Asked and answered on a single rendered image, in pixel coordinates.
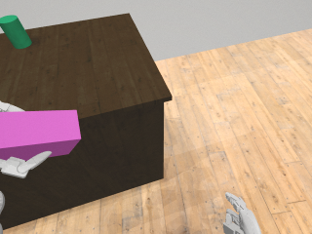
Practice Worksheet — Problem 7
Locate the table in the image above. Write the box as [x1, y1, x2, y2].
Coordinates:
[0, 13, 173, 230]

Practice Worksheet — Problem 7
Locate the sponge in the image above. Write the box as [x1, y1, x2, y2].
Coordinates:
[0, 109, 81, 161]

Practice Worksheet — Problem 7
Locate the right robot hand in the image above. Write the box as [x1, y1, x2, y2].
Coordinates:
[223, 192, 261, 234]

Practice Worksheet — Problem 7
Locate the left robot hand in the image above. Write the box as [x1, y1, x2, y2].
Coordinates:
[0, 101, 52, 178]

